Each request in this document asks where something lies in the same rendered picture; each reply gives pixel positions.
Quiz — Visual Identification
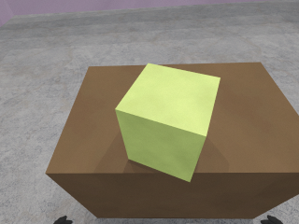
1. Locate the pedestal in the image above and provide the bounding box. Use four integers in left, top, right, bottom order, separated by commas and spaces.
45, 62, 299, 219

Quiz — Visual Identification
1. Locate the robot right hand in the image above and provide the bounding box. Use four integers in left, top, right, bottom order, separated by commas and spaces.
260, 215, 283, 224

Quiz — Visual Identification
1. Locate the carton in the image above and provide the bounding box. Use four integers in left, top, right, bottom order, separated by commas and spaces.
115, 63, 221, 182

